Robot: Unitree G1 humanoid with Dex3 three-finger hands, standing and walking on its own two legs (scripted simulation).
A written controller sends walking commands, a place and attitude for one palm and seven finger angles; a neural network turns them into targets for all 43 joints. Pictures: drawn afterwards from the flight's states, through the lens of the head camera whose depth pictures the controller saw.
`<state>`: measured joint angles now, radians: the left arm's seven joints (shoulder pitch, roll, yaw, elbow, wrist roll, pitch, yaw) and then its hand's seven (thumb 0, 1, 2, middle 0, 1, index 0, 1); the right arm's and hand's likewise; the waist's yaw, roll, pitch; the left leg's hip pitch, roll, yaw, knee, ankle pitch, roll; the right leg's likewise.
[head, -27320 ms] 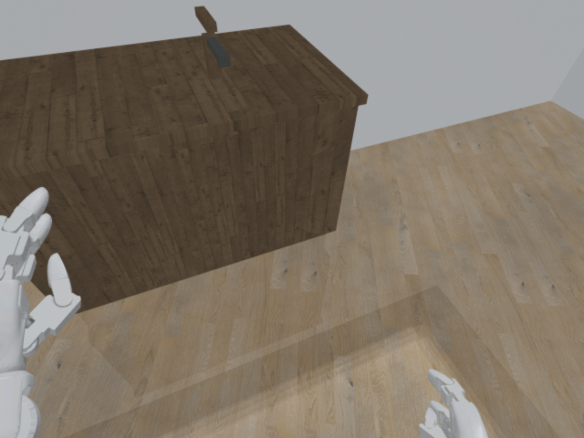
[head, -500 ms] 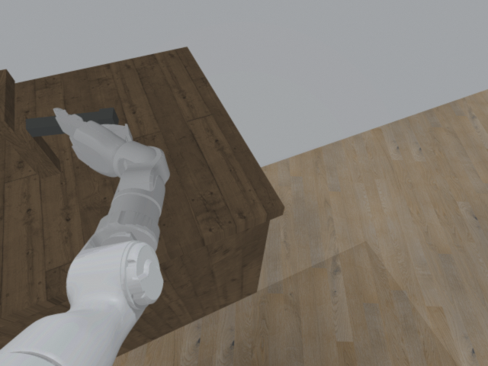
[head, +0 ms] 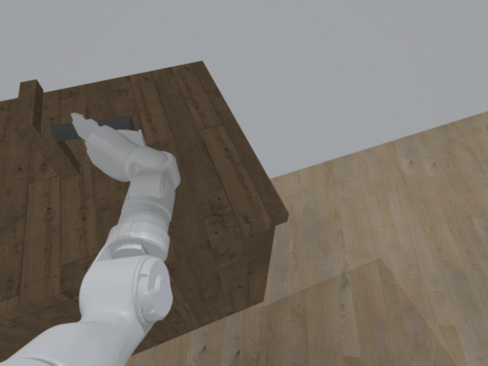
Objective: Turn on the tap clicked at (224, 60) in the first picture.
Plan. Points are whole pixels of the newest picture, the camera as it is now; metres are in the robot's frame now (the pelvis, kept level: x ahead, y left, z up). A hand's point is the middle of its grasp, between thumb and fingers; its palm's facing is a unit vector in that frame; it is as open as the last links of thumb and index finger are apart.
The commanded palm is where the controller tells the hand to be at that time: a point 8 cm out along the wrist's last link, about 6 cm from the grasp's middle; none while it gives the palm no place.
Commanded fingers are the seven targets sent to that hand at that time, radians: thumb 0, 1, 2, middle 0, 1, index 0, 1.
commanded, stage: lift the hand up off the lever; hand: left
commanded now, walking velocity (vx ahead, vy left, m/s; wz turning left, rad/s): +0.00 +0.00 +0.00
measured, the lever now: (125, 126) +0.53 +0.21 +0.10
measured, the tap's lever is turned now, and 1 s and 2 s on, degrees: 76 77 77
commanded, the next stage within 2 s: draw the hand back beside the body in 1.38 s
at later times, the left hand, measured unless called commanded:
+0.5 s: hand (133, 127) +0.48 +0.18 +0.14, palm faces +0.80 -0.58 -0.14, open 7.8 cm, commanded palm +0.42 +0.20 +0.15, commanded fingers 0.00 0.90 0.90 -0.15 -0.15 -0.15 -0.15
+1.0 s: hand (122, 125) +0.46 +0.19 +0.16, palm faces +0.79 -0.60 -0.11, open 7.8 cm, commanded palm +0.41 +0.20 +0.17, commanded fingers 0.00 0.90 0.90 -0.15 -0.15 -0.15 -0.15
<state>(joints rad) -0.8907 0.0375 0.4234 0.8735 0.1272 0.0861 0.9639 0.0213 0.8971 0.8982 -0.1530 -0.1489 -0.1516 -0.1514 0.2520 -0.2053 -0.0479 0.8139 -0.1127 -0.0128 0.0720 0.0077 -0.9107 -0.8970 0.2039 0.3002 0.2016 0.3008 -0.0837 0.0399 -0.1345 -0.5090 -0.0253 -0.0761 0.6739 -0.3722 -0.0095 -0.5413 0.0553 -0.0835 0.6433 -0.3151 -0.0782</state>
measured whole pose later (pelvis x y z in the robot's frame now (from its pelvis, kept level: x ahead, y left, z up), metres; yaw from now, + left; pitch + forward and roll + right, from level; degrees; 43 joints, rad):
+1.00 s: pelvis +0.01 +0.01 +0.01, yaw +0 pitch +8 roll +0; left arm -0.84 0.04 0.36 0.74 0.07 0.20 0.91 0.02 0.90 0.90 -0.15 -0.15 -0.15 -0.15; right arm 0.25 -0.21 -0.05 0.82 -0.08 -0.02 0.05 0.01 -0.91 -0.90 0.20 0.30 0.20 0.30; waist -0.04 0.04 -0.11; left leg -0.37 -0.03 -0.07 0.57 -0.34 0.00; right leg -0.40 0.05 -0.07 0.54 -0.28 -0.07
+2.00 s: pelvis -0.02 +0.01 +0.02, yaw -2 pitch -4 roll +0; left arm -0.16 0.29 0.12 0.11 -0.09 -0.07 0.18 0.02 0.90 0.90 -0.17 -0.20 -0.17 -0.20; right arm 0.18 -0.27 -0.03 0.72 0.04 -0.03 -0.03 0.01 -0.91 -0.90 0.20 0.30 0.20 0.30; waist 0.04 0.08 0.04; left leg -0.09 -0.02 -0.04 0.40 -0.25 0.01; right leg -0.13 0.06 -0.04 0.38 -0.19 -0.06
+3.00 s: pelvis -0.01 +0.02 +0.02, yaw -2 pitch -4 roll +0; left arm 0.41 0.32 0.25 -0.35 -0.09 -0.11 0.13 0.02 0.89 0.90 -0.21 -0.30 -0.21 -0.30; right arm 0.17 -0.21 -0.01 0.64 0.02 -0.06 -0.04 0.01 -0.91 -0.90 0.20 0.30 0.20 0.30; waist 0.05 0.08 0.04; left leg -0.07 -0.03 -0.04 0.42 -0.27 0.02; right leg -0.11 0.05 -0.04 0.39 -0.21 -0.05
